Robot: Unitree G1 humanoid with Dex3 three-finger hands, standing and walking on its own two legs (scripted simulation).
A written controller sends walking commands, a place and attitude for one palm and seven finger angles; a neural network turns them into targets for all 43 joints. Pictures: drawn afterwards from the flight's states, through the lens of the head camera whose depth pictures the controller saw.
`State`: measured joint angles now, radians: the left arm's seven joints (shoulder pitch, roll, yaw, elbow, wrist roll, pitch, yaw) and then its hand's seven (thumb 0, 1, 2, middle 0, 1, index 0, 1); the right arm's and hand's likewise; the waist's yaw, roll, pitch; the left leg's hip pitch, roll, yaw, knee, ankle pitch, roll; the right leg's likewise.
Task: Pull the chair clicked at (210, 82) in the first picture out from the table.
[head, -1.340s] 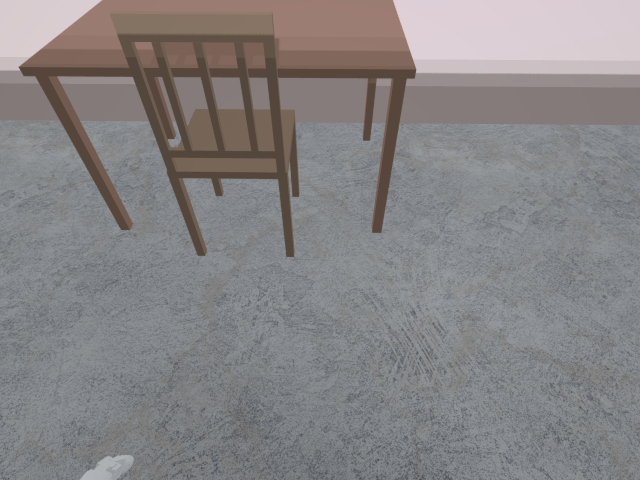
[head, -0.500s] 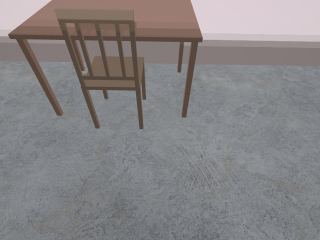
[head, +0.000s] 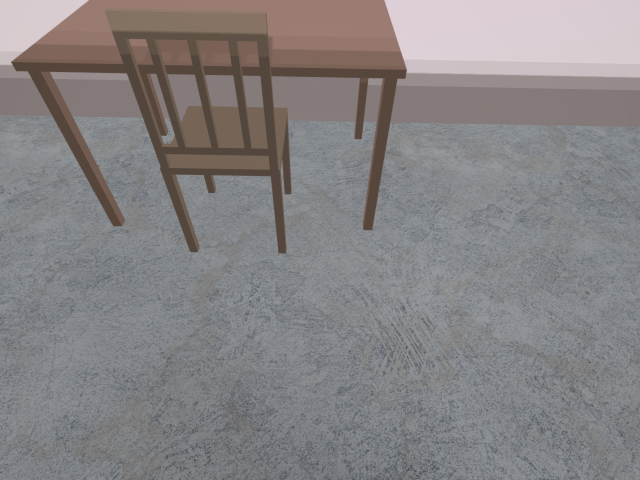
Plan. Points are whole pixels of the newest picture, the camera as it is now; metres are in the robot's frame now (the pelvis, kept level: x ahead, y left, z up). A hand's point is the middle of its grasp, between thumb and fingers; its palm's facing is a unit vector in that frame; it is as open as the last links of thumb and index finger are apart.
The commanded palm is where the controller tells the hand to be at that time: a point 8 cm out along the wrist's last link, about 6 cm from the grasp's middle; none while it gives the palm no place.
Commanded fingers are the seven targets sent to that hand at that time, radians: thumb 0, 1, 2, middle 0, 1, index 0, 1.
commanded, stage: look at it before walking up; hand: left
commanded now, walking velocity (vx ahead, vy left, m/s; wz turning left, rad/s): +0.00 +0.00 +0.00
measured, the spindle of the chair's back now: (205, 98) +1.09 +0.40 -0.09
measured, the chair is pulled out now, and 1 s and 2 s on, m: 0.00 0.00 0.00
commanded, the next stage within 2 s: walk to a spot facing it in 0.20 s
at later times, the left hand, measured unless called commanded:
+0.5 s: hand out of the picture +0.07 +0.23 -0.17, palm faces +0.05 -0.96 -0.27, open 7.4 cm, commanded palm none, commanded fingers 0.00 0.90 0.90 -0.20 -0.30 -0.20 -0.30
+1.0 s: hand (124, 453) +0.19 +0.31 -0.18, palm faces +0.28 -0.95 -0.16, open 7.4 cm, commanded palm none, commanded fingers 0.00 0.90 0.90 -0.20 -0.30 -0.20 -0.30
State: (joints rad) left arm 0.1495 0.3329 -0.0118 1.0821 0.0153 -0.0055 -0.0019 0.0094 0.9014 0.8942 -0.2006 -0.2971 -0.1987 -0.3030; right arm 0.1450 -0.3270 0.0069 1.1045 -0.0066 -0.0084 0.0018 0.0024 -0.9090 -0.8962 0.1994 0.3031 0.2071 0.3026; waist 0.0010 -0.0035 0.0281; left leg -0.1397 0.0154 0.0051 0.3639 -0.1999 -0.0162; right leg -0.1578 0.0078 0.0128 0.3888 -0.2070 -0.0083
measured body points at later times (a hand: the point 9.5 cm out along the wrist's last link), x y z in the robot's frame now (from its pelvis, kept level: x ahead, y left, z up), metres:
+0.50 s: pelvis +0.02 +0.01 -0.01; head +0.02 +0.02 +0.44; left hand +0.06 +0.28 -0.15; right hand +0.08 -0.27 -0.15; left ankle -0.01 +0.13 -0.73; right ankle +0.00 -0.11 -0.75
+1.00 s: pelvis +0.17 +0.11 +0.00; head +0.17 +0.14 +0.45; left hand +0.17 +0.36 -0.16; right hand +0.17 -0.11 -0.15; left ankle +0.06 +0.14 -0.75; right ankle +0.27 -0.02 -0.66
